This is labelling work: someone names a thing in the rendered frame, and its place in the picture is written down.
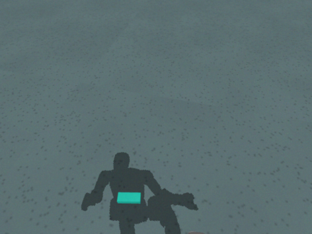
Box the small box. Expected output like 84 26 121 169
117 192 141 204

